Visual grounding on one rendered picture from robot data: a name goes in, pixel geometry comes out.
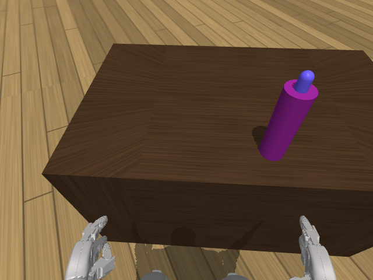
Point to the left robot hand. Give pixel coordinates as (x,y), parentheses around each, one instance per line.
(83,261)

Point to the bottle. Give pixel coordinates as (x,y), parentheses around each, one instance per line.
(294,103)

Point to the right robot hand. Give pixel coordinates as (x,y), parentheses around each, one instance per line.
(315,258)

